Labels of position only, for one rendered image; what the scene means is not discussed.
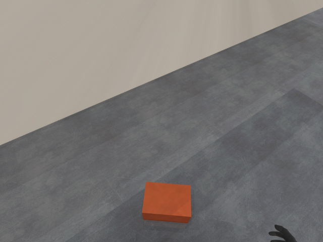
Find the carton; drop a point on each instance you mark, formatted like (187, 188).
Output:
(167, 202)

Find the right robot hand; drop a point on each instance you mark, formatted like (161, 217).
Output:
(283, 233)

